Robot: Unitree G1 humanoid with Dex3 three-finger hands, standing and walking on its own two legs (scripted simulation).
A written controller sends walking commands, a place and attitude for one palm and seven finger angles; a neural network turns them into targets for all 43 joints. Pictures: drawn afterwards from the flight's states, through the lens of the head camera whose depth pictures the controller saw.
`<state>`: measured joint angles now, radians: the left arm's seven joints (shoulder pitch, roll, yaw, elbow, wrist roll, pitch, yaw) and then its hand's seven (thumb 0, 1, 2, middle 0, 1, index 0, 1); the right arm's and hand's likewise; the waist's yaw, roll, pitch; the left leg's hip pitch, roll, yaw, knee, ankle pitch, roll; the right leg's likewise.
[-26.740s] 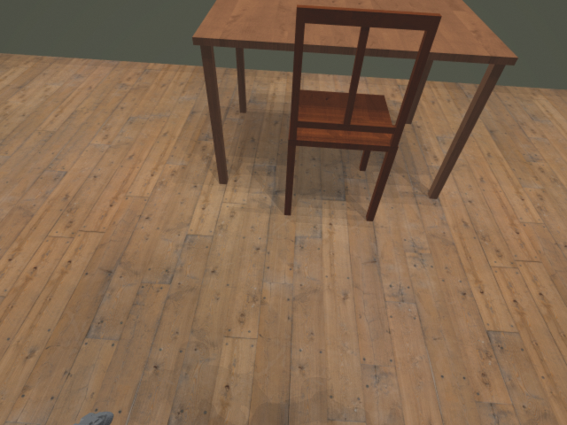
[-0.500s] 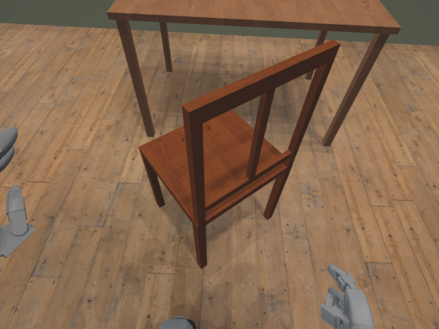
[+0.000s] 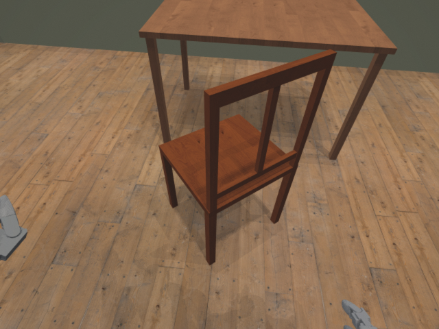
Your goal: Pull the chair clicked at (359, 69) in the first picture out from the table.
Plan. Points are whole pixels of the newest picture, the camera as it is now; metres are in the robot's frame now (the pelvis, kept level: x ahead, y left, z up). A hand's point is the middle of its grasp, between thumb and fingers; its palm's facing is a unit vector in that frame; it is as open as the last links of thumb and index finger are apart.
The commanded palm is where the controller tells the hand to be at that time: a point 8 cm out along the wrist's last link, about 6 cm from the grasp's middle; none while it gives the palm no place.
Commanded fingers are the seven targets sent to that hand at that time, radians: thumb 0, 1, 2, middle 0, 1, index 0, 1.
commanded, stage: stop stepping back and stand still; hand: left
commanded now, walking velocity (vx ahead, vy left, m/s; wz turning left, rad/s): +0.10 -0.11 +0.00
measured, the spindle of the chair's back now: (265, 133) +0.69 -0.12 -0.06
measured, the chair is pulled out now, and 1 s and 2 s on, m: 0.51 0.51 0.51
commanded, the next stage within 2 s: let the arm hang, fingers relaxed in 1.12 s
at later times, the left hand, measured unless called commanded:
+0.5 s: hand (6, 241) +0.19 +0.29 +0.16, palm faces +0.45 -0.79 -0.42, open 7.4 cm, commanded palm +0.14 +0.32 +0.19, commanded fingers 0.00 0.90 0.90 -0.20 -0.30 -0.20 -0.30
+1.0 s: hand out of the picture +0.20 +0.30 +0.16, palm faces +0.40 -0.80 -0.44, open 7.4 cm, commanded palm +0.14 +0.33 +0.19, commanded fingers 0.00 0.90 0.90 -0.20 -0.30 -0.20 -0.30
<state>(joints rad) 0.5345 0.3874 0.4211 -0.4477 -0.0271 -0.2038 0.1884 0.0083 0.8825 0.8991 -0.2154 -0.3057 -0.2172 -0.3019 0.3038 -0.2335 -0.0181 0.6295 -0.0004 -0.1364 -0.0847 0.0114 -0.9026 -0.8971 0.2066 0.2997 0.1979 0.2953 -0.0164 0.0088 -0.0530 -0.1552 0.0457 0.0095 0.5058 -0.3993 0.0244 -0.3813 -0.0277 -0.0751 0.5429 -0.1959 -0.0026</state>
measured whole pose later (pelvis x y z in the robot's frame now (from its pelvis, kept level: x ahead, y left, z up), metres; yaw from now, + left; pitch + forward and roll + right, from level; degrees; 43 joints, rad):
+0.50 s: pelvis -0.01 +0.02 +0.01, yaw -1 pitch -2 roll -1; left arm 0.52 0.36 0.40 -0.43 -0.02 -0.20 0.17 0.01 0.89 0.90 -0.21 -0.31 -0.21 -0.30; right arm 0.26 -0.21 -0.01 0.63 0.01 -0.12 -0.05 0.01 -0.90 -0.90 0.21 0.30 0.20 0.30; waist 0.01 0.00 0.03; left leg -0.08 0.02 0.02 0.48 -0.37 0.01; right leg -0.25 0.00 -0.03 0.46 -0.18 0.01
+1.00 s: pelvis -0.01 +0.04 +0.01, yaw -2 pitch -2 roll -1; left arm 0.54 0.39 0.40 -0.46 -0.03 -0.21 0.15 0.01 0.89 0.90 -0.21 -0.31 -0.22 -0.30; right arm 0.22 -0.20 0.00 0.59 0.01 -0.07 -0.05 0.01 -0.90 -0.90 0.21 0.30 0.20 0.30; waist 0.01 0.00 0.06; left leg -0.05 0.00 0.04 0.45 -0.36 0.03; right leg -0.22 -0.01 0.00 0.43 -0.17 0.03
